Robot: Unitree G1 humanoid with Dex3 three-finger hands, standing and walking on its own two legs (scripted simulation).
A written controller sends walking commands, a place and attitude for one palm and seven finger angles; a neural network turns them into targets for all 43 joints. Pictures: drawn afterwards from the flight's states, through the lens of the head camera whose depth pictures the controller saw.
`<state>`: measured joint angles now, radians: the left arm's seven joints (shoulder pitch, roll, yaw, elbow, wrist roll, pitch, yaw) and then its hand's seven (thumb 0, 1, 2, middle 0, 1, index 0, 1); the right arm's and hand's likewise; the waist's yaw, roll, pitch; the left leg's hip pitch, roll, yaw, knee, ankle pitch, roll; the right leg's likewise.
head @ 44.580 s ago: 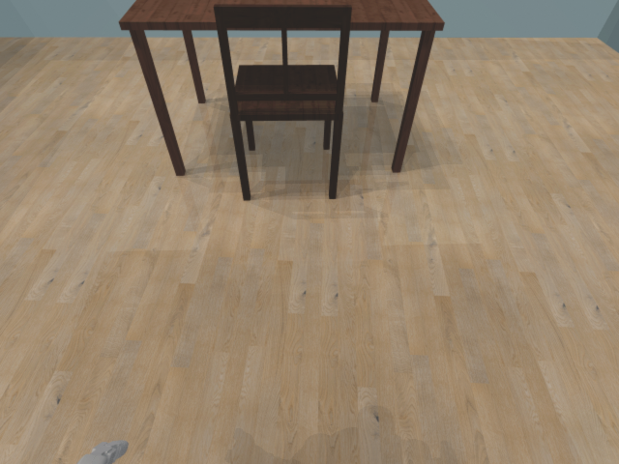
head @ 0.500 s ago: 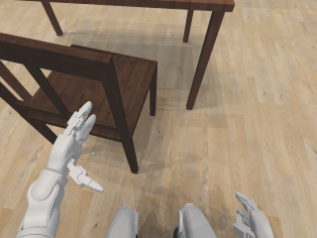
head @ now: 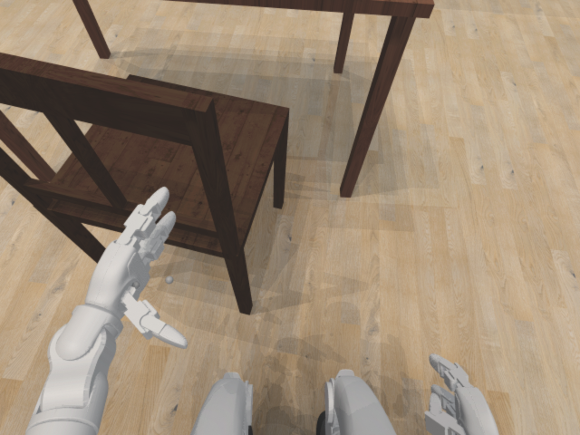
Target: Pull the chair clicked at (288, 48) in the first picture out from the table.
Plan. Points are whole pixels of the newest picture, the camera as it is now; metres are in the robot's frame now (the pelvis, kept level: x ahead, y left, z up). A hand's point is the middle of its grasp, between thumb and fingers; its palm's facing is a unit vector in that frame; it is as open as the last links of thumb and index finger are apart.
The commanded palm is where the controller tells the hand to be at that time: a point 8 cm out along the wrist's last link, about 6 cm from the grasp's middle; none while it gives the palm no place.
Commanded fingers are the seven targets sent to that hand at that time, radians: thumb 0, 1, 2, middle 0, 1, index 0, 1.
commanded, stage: aim the fingers beside a spindle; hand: left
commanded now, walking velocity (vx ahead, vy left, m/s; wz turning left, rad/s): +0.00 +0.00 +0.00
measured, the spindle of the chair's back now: (92, 164) +0.50 +0.31 +0.01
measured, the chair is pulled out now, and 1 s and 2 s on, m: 0.23 0.23 0.23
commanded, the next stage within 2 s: none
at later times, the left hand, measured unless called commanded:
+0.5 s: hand (180, 280) +0.30 +0.14 +0.04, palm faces -0.27 -0.96 -0.04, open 16.9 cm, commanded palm +0.30 +0.20 +0.03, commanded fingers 0.00 -0.50 0.30 -0.06 -0.08 -0.06 -0.08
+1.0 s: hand (198, 286) +0.30 +0.12 +0.02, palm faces -0.31 -0.95 +0.00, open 16.9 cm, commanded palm +0.31 +0.20 +0.04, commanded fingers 0.00 -0.50 0.30 -0.06 -0.08 -0.06 -0.08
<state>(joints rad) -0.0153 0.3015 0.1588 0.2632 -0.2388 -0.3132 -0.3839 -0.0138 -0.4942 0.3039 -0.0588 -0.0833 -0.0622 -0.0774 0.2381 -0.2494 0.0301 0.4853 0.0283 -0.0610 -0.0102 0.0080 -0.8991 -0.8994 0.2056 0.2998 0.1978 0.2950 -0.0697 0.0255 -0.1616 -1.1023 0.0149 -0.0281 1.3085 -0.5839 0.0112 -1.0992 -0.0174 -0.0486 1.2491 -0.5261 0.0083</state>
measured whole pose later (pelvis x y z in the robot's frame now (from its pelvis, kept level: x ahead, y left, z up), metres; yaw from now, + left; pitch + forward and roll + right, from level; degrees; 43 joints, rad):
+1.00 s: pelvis +0.00 -0.01 +0.00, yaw +0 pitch +21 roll -2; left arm 0.00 0.26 0.08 0.24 -0.22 -0.32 -0.38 -0.01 -0.50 0.30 -0.06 -0.08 -0.06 -0.08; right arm 0.23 -0.26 0.02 0.48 0.02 -0.05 -0.02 0.01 -0.90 -0.90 0.21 0.30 0.20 0.30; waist -0.07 0.03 -0.16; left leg -1.10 0.02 -0.03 1.31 -0.59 0.00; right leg -1.10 -0.01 -0.05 1.26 -0.54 0.00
